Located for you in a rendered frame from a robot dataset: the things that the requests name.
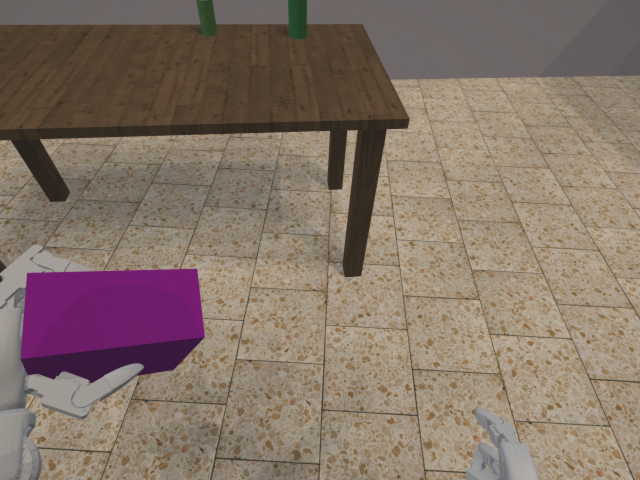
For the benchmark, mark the robot right hand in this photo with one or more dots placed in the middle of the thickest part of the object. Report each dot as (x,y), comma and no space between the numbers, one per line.
(512,461)

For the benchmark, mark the table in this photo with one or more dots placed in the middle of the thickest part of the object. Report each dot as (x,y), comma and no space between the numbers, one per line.
(93,81)

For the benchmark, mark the robot left forearm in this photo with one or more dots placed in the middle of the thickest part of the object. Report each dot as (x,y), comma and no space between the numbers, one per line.
(20,459)

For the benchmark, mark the sponge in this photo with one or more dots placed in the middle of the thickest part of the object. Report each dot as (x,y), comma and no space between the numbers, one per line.
(94,322)

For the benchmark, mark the robot left hand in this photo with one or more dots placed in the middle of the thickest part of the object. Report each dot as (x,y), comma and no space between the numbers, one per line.
(67,393)

